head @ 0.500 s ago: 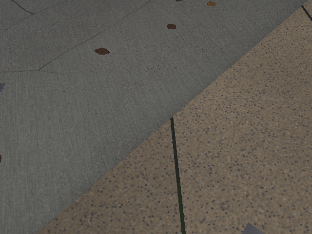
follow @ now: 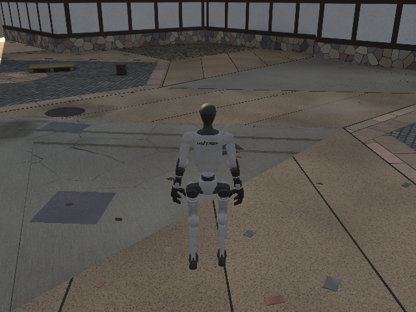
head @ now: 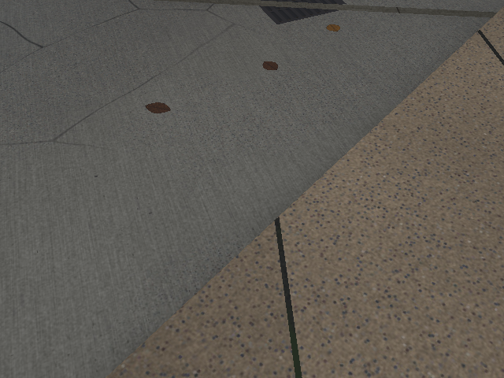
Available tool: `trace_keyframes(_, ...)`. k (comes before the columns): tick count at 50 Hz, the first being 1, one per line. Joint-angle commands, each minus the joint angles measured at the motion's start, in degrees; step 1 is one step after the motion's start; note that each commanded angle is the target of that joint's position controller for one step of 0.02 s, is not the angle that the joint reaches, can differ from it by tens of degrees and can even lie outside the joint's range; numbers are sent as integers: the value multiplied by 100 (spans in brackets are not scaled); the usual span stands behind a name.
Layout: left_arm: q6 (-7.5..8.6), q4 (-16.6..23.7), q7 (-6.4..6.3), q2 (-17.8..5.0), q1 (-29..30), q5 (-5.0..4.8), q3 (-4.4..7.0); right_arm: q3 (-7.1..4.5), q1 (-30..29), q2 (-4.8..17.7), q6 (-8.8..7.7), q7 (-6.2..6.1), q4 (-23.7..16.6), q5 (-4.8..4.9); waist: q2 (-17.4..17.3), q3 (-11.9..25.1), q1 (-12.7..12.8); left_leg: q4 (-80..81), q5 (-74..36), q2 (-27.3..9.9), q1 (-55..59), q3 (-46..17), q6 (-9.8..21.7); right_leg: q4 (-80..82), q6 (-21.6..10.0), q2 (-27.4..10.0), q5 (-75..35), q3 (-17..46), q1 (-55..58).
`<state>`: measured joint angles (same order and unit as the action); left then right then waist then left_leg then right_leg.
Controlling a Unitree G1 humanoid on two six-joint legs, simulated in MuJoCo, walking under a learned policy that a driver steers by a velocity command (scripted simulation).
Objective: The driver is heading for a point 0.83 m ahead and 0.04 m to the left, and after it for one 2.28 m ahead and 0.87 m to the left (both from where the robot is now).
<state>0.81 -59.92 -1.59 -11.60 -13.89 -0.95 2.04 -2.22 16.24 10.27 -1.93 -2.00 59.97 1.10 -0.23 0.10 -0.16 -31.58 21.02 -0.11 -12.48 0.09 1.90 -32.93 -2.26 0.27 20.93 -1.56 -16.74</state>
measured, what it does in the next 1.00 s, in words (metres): walks ahead: right foot, then left foot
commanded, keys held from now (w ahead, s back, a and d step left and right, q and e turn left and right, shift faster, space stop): w+shift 0.92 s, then w+q+shift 0.08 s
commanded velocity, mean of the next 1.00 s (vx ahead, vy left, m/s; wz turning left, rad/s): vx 0.83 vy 0.00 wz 0.01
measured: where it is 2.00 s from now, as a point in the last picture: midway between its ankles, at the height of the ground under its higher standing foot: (217, 138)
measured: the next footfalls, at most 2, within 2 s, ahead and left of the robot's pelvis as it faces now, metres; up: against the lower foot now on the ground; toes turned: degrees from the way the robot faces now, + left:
right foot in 0.26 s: +0.17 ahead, -0.18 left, +0.00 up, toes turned -4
left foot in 0.76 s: +0.69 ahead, +0.03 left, +0.00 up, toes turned +1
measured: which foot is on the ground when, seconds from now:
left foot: down 0.00-0.28, up 0.30-0.74, down 0.76-1.00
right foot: down 0.00-0.00, up 0.02-0.24, down 0.26-0.78, up 0.80-1.00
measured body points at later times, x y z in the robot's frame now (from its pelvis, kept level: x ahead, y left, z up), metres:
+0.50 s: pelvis +0.23 -0.09 +0.00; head +0.22 -0.10 +0.45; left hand +0.14 +0.12 -0.14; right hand +0.41 -0.32 -0.10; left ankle +0.35 +0.08 -0.63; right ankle +0.13 -0.18 -0.73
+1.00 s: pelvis +0.66 -0.05 +0.00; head +0.67 -0.06 +0.45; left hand +0.84 +0.20 -0.09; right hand +0.62 -0.30 -0.14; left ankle +0.65 +0.03 -0.73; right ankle +0.74 -0.23 -0.64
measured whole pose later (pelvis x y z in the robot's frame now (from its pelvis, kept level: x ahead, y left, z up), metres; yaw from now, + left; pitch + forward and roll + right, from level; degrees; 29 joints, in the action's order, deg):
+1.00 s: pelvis +0.66 -0.05 +0.00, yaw +0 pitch +0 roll +3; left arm 6.3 -46.7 -0.3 -14.7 -7.7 -1.3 1.9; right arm -2.8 25.6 12.7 -6.2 2.4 57.1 0.0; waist 1.6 0.5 -3.4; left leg -22.2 13.3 5.9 -9.5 3.0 5.4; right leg -68.4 -4.5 -9.3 12.7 4.3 -41.5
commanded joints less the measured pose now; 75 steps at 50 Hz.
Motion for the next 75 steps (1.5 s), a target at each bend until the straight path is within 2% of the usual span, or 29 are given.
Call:
trace_keyframes(1,326,608,71,-330,834,-177,62,-332,1023,1269,-223,-4,31,152,-987,-988,-434,2351,3071,-1790,401,-2654,1262,-557,-253,-89,621,-66,-1902)
trace_keyframes(5,614,738,225,-507,995,-174,152,-288,700,958,-463,80,-175,34,-663,-667,-257,2468,1580,-2122,1355,-2726,1181,-1785,-396,-692,100,413,-2997)
trace_keyframes(12,501,147,217,-560,-524,-137,289,-327,201,1167,-379,141,-434,105,-627,-297,660,1362,187,-998,-1332,-588,704,-175,-13,155,-688,-844,1485)
trace_keyframes(13,499,-136,170,-864,-1637,-157,443,-262,-123,998,-416,157,-540,17,-234,96,1275,-190,-1015,-779,-1947,-258,517,-33,-190,-47,-469,-418,2690)
trace_keyframes(14,508,-302,140,-1520,-2692,-44,563,-90,-564,356,-472,172,-842,-146,1528,509,1645,-3277,-502,-323,-3035,250,183,750,-640,-1439,1213,1818,3319)
trace_keyframes(15,658,-180,266,-1293,-2420,108,373,-42,-340,15,-634,160,-1111,105,2253,667,1088,-4717,651,364,-4346,-588,330,2236,-1317,-2254,2765,5031,3405)
trace_keyframes(16,722,-6,326,-960,-1596,79,234,-60,-618,358,-745,212,-1278,343,1284,44,759,-5346,108,-251,-5205,-818,565,2306,-1292,-2520,3137,4852,2985)
trace_keyframes(18,710,191,442,-658,-840,97,75,-36,-705,489,-727,256,-1321,141,341,-167,381,-5091,-888,-768,-4945,-580,644,2102,-1047,-2030,1773,3264,2071)
trace_keyframes(21,620,227,415,-419,-563,163,-55,-59,-404,462,-459,292,-1244,46,515,-484,-46,-4356,-1552,-1052,-4190,-427,406,2414,-824,-1416,748,1897,771)
trace_keyframes(25,649,121,198,-510,-1132,129,-77,-55,-1513,527,-407,273,-1645,-34,158,-887,179,-2679,-2577,-851,-4234,-35,92,2916,-848,-1164,-911,962,602)
trace_keyframes(34,535,87,44,-787,-1990,67,-7,-31,-3131,522,-581,731,-2409,196,556,-951,249,223,-2802,-6,-2849,622,424,2752,-582,-1400,-4550,-93,2570)
trace_keyframes(36,444,33,41,-1021,-2071,248,86,-168,-2622,888,-519,682,-2450,233,1183,-353,-200,62,-1991,415,-2053,864,606,1585,-526,-1593,-7370,-85,3229)
trace_keyframes(38,305,217,29,-1127,-1485,347,111,-432,136,1483,-360,501,-1749,250,1403,1097,-1610,-410,-1573,82,1504,257,989,-1634,-355,-1517,-7842,-143,1635)
trace_keyframes(39,439,433,175,-69,-2267,275,-122,-536,1141,1985,-391,453,-1493,-53,-385,2527,-1000,-284,1190,-1654,4612,-3008,1965,-4301,-118,-449,-3580,309,-1369)
trace_keyframes(40,767,361,263,-90,-2207,-32,-179,-482,1511,1687,-432,435,-1249,-62,-1286,3408,-1020,1226,2859,-2163,5060,-5339,2065,-5201,-250,262,313,1381,-2099)
trace_keyframes(41,869,713,236,-747,-1174,-306,39,-361,1157,1176,-442,401,-1113,-79,-1376,2191,-1067,1594,2126,-1825,4398,-4564,1590,-5440,-458,-137,201,1261,-2780)
trace_keyframes(42,907,953,189,-778,-533,-348,22,-289,757,961,-483,421,-1102,-112,-613,1357,-900,1602,1078,-1666,3276,-3565,1399,-5411,-520,-371,30,1077,-2828)
trace_keyframes(43,921,1061,164,-638,-202,-251,21,-222,325,768,-537,467,-1067,-177,137,803,-569,1718,329,-1436,2003,-2865,1294,-5051,-535,-565,-238,964,-2599)
trace_keyframes(45,704,1067,208,-345,-579,-165,29,-75,-318,345,-613,541,-1043,-278,-83,346,167,1894,163,-1079,324,-2037,1267,-4644,-558,-939,-608,974,-1950)
trace_keyframes(51,617,1779,92,-618,861,147,-21,-87,174,816,-626,263,-947,-64,-82,-862,135,2789,-515,-705,-1275,-1311,1388,-2080,110,-1059,-2211,530,-2289)
trace_keyframes(59,908,2171,365,-983,2028,-122,67,-250,1281,1180,-384,75,-766,132,-286,-751,-194,1862,-1106,-1023,635,-1527,1007,678,413,-392,-2746,579,-1064)
trace_keyframes(62,849,1537,214,-1899,-1282,-186,428,-171,756,1049,-255,217,-1150,-297,-395,1512,1453,-2092,-2645,-403,-328,-1115,581,-345,-10,-960,-640,1128,2631)
trace_keyframes(63,799,1303,329,-2463,-1596,30,576,126,2253,-243,-385,336,-1281,63,2707,2863,499,-4686,366,257,-2567,-662,262,802,-1174,-2414,2355,4502,4806)
trace_keyframes(64,808,1442,394,-1587,-1405,46,407,36,1797,382,-391,248,-1250,321,2630,2505,720,-5328,438,-17,-3270,-967,426,1755,-926,-2371,3305,5348,4498)
trace_keyframes(65,802,1507,366,-1196,-888,-7,313,-115,832,910,-362,183,-1493,344,1821,1503,836,-5356,21,-186,-3596,-815,489,1809,-631,-2234,2261,4252,3716)
trace_keyframes(66,767,1527,369,-1085,-530,48,280,-166,382,1011,-306,127,-1630,263,744,1008,702,-5144,-253,-429,-3472,-730,518,1686,-541,-2037,1101,3337,2957)
trace_keyframes(68,755,1402,355,-802,-31,141,263,-248,137,851,-163,213,-1814,146,417,329,272,-4266,-488,-920,-2857,-817,525,1728,-636,-1737,-349,2034,1524)
trace_keyframes(70,759,1300,358,-787,178,90,302,-236,87,577,11,289,-1985,225,493,75,54,-3647,-477,-1120,-2609,-698,522,2021,-667,-1723,-713,1290,1150)
trace_keyframes(75,844,1178,160,-1010,168,54,373,-313,-506,632,-23,528,-2176,-16,63,-456,21,-1575,-3600,-808,-2256,-208,465,1812,-377,-1392,-1171,-433,462)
